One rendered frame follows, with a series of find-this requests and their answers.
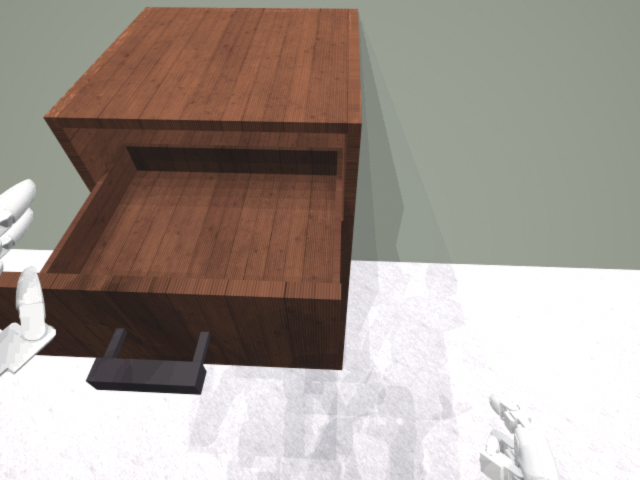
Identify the left robot hand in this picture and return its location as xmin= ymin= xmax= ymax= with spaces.
xmin=0 ymin=179 xmax=56 ymax=376

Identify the right robot hand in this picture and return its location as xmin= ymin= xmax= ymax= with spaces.
xmin=480 ymin=394 xmax=560 ymax=480

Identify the cabinet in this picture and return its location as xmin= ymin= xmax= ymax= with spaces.
xmin=43 ymin=7 xmax=362 ymax=370

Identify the handle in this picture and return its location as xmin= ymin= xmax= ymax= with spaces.
xmin=86 ymin=328 xmax=211 ymax=395

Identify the drawer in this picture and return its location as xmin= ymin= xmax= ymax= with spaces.
xmin=0 ymin=143 xmax=343 ymax=369

